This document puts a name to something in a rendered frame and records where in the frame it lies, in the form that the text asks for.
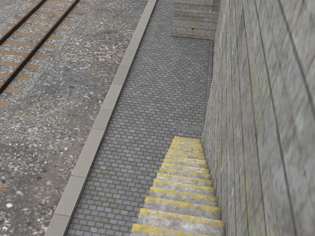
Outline stairs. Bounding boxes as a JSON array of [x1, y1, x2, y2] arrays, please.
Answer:
[[130, 136, 226, 236]]

